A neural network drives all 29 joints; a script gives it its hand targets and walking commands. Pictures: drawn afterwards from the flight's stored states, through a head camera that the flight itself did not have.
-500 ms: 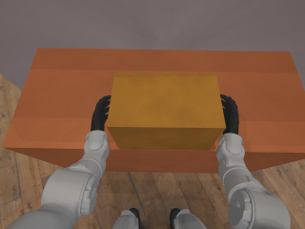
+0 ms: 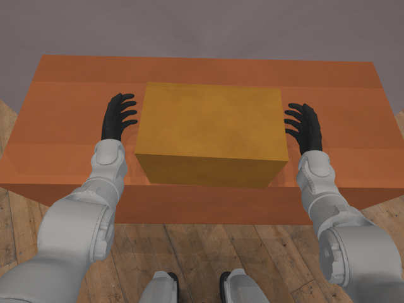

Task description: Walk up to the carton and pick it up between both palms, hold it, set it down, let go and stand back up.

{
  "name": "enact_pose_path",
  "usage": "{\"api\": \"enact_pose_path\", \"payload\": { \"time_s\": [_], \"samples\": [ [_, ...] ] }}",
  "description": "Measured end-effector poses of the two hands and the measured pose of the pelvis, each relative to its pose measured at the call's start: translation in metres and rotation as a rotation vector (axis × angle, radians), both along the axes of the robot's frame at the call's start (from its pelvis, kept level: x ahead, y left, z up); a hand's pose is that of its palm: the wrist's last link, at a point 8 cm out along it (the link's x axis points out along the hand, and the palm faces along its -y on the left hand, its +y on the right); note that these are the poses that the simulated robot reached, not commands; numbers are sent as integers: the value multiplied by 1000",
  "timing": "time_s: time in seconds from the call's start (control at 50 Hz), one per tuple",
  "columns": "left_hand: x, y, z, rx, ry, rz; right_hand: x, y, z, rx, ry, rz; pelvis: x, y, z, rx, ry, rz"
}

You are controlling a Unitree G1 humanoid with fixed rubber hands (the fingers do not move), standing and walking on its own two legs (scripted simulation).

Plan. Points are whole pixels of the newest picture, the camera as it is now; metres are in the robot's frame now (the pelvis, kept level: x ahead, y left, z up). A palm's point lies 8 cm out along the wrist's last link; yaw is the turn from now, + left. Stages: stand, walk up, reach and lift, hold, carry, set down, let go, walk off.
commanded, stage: set down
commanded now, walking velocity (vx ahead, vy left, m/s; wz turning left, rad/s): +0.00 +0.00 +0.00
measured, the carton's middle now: (210, 139) +0.46 -0.02 -0.05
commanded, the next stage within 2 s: none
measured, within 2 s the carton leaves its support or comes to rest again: neither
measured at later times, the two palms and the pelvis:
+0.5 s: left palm (106, 157) +0.40 +0.19 +0.00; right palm (310, 156) +0.39 -0.22 -0.01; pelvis +0.00 -0.01 +0.01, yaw +2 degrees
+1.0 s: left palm (70, 184) +0.33 +0.23 +0.04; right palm (334, 185) +0.32 -0.23 +0.03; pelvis -0.01 -0.02 +0.03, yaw +4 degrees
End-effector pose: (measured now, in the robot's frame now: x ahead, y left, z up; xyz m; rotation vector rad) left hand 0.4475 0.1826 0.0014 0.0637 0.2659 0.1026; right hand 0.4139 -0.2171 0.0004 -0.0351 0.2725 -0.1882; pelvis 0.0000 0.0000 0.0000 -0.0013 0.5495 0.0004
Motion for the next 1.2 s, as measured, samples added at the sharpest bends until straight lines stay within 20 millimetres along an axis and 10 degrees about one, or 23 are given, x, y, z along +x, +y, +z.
{"api": "enact_pose_path", "payload": {
  "time_s": [0.16,0.3,0.46,0.82,1.2],
  "samples": [
    [12,20,36,40,8,-7,13,-14,26,36,-24,-39,-3,3,-1,6,-56,1],
    [-11,17,24,9,51,-45,5,-6,11,49,0,9,0,1,3,3,-100,2],
    [-45,9,-2,-21,100,-41,-17,5,-8,95,4,-1,-1,-9,5,-14,-121,40],
    [-111,30,25,-15,58,-33,-102,-35,24,40,-17,-86,-4,-26,29,15,-279,67],
    [-158,46,18,-49,80,-7,-127,9,15,51,35,-19,-9,-17,36,10,-390,78]
  ]
}}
